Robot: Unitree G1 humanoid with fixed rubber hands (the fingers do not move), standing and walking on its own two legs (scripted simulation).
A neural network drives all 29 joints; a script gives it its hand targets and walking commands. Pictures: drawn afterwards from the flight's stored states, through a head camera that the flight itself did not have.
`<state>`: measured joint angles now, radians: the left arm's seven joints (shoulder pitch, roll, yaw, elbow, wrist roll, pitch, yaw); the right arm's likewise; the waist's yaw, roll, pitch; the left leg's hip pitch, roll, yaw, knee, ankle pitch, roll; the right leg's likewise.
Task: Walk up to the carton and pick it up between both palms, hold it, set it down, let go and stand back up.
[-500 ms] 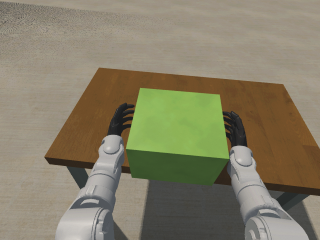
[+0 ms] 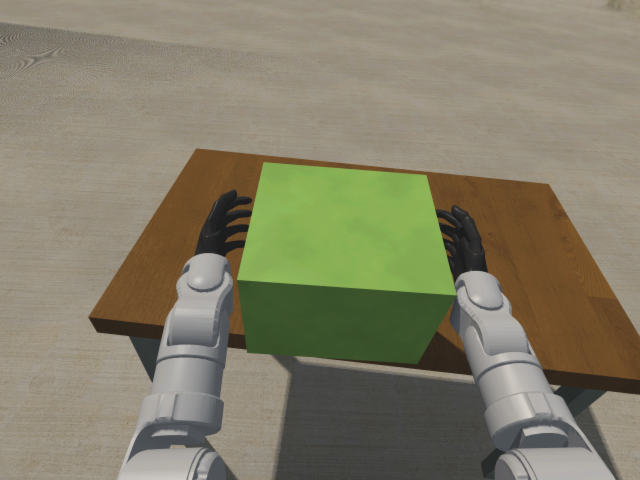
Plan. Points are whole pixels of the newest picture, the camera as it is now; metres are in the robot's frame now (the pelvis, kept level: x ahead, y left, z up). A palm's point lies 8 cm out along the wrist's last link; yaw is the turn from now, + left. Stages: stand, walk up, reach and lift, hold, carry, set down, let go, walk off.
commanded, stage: reach and lift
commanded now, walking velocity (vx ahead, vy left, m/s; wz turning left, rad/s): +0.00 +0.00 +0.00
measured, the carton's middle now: (339, 261) +0.39 -0.01 +0.09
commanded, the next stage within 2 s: hold in 1.12 s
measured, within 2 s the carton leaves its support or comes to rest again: neither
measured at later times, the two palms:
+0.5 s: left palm (210, 242) +0.36 +0.15 +0.15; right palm (473, 261) +0.35 -0.17 +0.14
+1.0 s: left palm (205, 237) +0.36 +0.16 +0.16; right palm (472, 259) +0.35 -0.16 +0.14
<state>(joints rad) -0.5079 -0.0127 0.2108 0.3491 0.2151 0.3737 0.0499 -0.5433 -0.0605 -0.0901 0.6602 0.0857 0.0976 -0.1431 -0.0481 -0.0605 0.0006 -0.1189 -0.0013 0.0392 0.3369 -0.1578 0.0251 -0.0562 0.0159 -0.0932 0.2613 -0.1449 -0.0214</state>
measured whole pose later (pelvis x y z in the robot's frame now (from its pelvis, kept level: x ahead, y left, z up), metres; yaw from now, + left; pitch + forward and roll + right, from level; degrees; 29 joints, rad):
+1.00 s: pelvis +0.00 +0.00 +0.00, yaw +0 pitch -7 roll -1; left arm -0.51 -0.02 0.25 0.13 0.28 0.59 -0.02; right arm -0.54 -0.05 -0.06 0.50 0.12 0.25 -0.17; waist -0.07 -0.06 0.05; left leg -0.06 0.00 0.03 0.34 -0.16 0.02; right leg 0.01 0.02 -0.10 0.27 -0.16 -0.02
